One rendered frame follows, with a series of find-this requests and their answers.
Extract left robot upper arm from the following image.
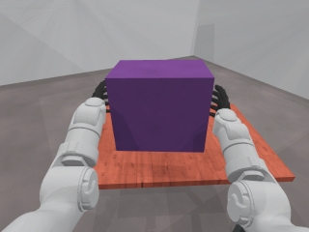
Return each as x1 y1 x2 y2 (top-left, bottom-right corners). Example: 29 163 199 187
1 166 99 232

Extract carton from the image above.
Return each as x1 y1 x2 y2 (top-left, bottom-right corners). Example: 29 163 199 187
104 59 214 153

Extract robot right forearm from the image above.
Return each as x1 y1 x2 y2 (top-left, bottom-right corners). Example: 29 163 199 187
212 108 292 219

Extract table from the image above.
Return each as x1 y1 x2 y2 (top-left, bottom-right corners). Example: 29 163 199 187
92 103 295 232

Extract robot left forearm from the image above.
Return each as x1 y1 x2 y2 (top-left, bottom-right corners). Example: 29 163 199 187
40 97 106 204

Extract right robot upper arm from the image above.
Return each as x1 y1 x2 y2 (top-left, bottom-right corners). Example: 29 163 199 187
227 180 309 232

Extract left robot hand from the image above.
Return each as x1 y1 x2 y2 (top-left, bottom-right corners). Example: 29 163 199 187
92 80 110 113

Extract right robot hand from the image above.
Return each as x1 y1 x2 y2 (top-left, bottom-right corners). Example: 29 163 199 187
210 84 231 118

